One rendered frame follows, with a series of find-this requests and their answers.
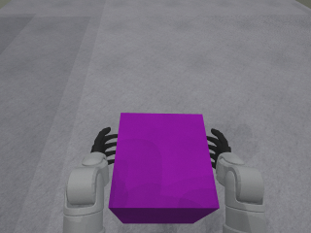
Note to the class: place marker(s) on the left robot hand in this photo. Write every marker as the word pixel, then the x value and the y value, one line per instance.
pixel 100 146

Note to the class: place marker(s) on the carton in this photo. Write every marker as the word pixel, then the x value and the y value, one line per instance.
pixel 162 170

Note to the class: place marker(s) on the right robot hand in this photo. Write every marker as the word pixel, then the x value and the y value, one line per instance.
pixel 221 145

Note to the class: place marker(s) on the robot right forearm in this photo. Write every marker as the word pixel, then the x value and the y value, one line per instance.
pixel 244 195

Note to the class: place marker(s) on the robot left forearm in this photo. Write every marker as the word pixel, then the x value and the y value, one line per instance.
pixel 84 195

